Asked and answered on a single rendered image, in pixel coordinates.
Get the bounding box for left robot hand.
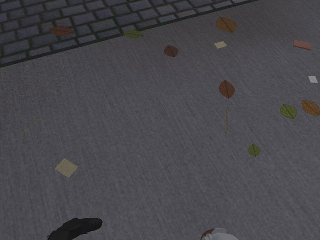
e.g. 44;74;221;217
47;218;103;240

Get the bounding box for robot right shin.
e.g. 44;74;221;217
211;228;227;235

